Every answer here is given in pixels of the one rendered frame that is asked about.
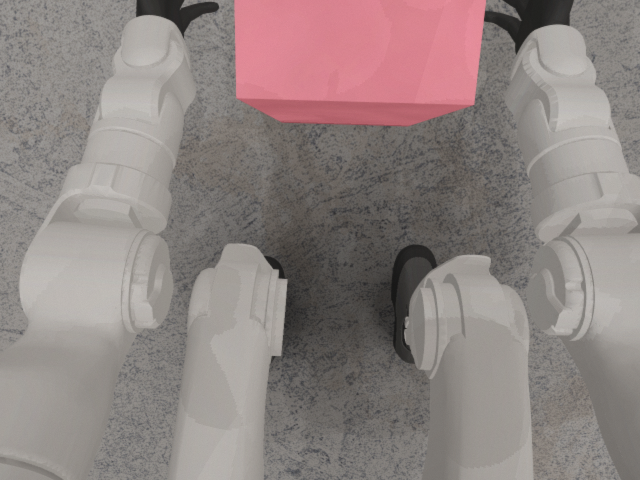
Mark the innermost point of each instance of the carton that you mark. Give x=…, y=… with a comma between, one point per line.
x=357, y=62

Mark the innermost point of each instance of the left robot upper arm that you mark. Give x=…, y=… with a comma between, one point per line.
x=88, y=290

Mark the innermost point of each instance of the robot left forearm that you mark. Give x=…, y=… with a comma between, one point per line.
x=125, y=172

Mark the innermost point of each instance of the robot right thigh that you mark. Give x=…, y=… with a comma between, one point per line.
x=480, y=416

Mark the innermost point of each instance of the robot right forearm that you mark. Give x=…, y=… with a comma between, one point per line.
x=572, y=154

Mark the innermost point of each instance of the left robot hand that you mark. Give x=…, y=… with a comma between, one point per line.
x=170, y=9

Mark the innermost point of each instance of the left robot shin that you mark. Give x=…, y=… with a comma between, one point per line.
x=201, y=292

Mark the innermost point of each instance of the right robot hand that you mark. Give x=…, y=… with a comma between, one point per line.
x=534, y=14

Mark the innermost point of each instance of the right robot upper arm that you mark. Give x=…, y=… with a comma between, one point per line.
x=586, y=290

